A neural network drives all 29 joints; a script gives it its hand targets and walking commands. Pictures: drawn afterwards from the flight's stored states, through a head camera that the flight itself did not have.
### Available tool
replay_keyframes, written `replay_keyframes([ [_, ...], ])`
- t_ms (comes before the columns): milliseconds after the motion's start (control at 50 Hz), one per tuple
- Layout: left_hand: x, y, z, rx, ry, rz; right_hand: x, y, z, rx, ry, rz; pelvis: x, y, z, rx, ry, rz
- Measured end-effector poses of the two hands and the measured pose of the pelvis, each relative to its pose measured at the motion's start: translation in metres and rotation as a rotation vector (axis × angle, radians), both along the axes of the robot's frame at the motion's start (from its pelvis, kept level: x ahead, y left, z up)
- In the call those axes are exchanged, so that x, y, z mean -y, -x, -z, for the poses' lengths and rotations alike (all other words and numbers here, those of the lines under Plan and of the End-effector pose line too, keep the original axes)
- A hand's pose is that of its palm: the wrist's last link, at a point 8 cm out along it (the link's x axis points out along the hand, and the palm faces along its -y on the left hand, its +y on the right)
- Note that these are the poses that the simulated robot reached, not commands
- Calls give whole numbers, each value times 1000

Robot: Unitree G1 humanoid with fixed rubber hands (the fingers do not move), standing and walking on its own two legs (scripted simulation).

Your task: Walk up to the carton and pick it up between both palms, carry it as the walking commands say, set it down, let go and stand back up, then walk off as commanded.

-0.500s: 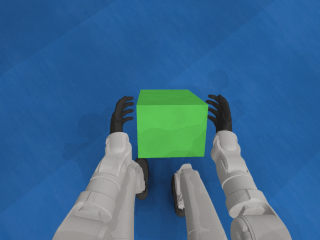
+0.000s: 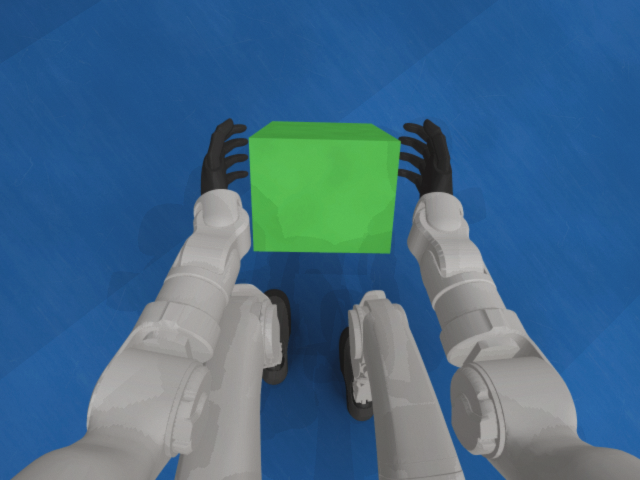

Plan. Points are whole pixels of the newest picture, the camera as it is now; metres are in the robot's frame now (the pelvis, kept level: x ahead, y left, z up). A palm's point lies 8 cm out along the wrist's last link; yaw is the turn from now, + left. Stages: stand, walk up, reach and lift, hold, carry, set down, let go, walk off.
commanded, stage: set down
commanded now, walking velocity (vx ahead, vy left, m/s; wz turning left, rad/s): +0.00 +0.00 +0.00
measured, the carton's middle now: (322, 177) +0.48 -0.03 -0.25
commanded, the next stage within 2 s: none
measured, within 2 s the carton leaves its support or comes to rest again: neither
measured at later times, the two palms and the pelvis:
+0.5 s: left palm (230, 183) +0.47 +0.11 -0.22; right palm (410, 180) +0.46 -0.16 -0.19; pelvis -0.01 -0.01 -0.08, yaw -1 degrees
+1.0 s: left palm (244, 166) +0.51 +0.09 -0.28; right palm (406, 174) +0.49 -0.18 -0.26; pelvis -0.03 -0.02 -0.14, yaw -3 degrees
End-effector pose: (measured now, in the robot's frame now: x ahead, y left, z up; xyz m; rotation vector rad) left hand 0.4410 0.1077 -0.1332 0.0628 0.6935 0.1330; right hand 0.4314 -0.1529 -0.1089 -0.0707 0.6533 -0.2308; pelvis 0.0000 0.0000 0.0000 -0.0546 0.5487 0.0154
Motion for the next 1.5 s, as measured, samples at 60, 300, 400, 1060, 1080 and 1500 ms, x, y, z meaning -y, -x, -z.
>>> replay_keyframes([
  [60, 0, -5, 7, 3, 3, -6, 0, -6, 7, 6, -2, 3, 1, -1, 9, -11, 1, 0],
  [300, 6, -15, 54, -30, 18, -15, 4, -21, 48, -11, -26, 24, 6, 1, 48, -47, 7, 11],
  [400, 5, -25, 69, -21, 11, -2, 5, -26, 66, -3, -33, 23, 8, 5, 65, -46, 7, 14],
  [1060, 16, -72, 151, -25, 30, 67, 23, -62, 156, 24, -93, 20, 18, 24, 147, 66, 0, 51],
  [1080, 16, -73, 151, -28, 37, 65, 24, -64, 157, 22, -92, 16, 19, 23, 148, 57, -1, 53],
  [1500, 15, -88, 157, -20, 34, 101, 25, -79, 163, 25, -110, 14, 20, 11, 157, -61, -5, 73],
])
